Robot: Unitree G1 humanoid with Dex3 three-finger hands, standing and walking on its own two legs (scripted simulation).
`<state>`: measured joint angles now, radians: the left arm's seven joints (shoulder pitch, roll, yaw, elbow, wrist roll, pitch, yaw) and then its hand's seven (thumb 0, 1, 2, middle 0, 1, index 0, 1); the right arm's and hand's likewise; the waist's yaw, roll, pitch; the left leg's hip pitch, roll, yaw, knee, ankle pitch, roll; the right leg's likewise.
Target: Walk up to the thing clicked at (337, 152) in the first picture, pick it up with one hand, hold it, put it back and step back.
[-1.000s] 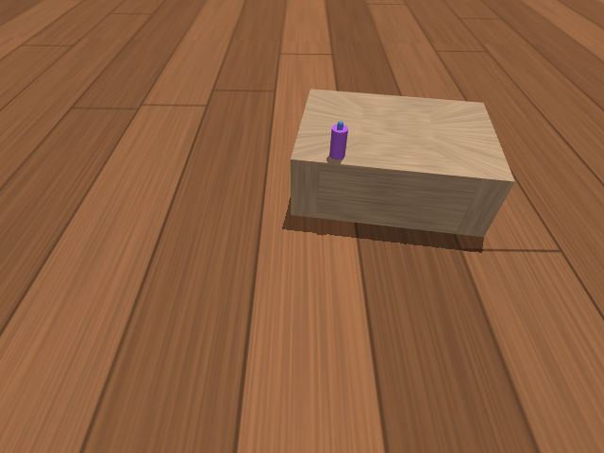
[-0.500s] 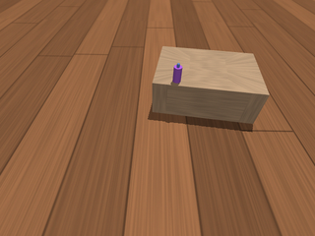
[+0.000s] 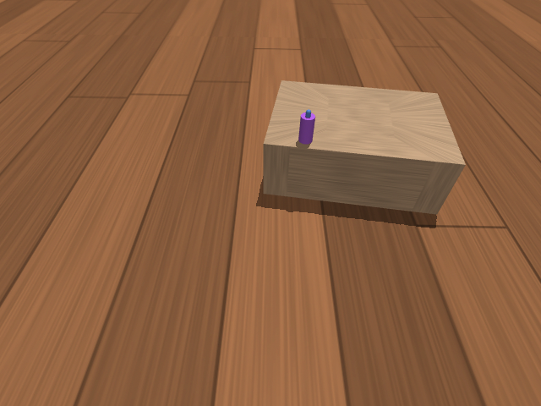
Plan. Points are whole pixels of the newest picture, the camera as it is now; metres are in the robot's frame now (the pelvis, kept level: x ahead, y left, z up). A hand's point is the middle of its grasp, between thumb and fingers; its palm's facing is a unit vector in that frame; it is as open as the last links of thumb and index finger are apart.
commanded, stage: stand
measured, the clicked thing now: (307, 125) +1.37 -0.18 -0.37
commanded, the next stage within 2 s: walk up in 0.12 s
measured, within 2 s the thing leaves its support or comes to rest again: neither
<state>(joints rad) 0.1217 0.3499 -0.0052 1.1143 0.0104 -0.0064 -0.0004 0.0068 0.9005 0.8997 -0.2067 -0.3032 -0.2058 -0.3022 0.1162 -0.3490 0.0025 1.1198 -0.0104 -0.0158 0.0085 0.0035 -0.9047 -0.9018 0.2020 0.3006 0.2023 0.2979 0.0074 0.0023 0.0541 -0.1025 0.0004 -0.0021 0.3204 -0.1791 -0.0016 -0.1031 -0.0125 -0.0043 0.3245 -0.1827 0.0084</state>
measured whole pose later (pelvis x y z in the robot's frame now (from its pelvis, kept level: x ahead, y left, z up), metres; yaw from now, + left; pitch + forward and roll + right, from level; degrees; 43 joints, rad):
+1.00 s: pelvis +0.27 +0.08 -0.02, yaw -1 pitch -3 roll -1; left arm 0.25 0.39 0.04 0.85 0.00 -0.09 -0.04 0.00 0.90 0.90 -0.21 -0.30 -0.21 -0.30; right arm 0.30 -0.43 -0.06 0.87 -0.01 -0.03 0.06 0.01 -0.91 -0.90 0.20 0.30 0.20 0.30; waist 0.00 0.09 0.08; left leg -0.41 0.04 -0.01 1.06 -0.41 0.03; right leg -0.26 -0.02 -0.08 0.56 -0.25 -0.02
